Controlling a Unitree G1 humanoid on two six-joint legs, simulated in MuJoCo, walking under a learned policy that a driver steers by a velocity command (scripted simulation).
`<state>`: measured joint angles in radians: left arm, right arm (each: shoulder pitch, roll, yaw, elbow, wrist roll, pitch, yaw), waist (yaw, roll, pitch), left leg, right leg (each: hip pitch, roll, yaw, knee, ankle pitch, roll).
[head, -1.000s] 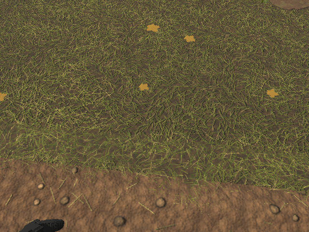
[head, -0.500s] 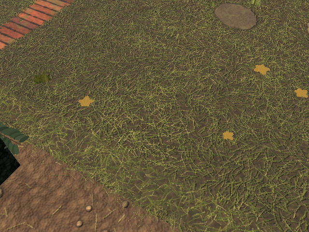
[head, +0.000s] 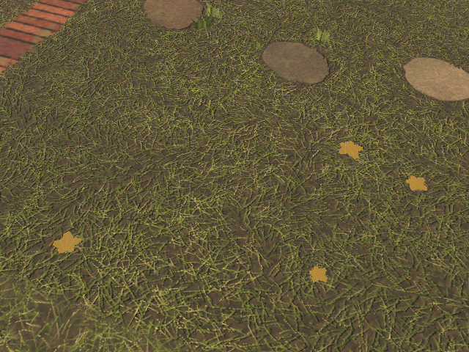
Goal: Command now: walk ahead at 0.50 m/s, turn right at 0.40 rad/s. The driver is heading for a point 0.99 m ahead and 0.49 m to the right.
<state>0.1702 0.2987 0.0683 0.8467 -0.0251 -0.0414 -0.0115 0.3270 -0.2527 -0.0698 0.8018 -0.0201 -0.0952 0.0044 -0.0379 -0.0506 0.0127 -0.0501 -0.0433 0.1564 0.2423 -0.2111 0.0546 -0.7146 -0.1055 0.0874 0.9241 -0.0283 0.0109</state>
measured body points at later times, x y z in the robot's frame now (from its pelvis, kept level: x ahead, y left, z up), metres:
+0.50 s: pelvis +0.28 -0.07 +0.00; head +0.32 -0.09 +0.45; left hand +0.43 +0.18 -0.11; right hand +0.40 -0.38 -0.09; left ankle +0.45 +0.08 -0.68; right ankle +0.25 -0.14 -0.75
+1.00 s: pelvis +0.56 -0.12 +0.00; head +0.58 -0.13 +0.45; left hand +0.86 +0.00 -0.09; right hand +0.43 -0.38 -0.12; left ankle +0.58 -0.01 -0.75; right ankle +0.56 -0.31 -0.67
